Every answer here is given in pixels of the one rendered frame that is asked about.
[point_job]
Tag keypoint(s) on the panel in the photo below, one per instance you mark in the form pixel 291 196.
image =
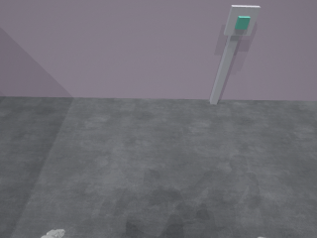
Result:
pixel 232 40

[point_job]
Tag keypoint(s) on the button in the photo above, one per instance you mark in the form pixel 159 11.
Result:
pixel 242 22

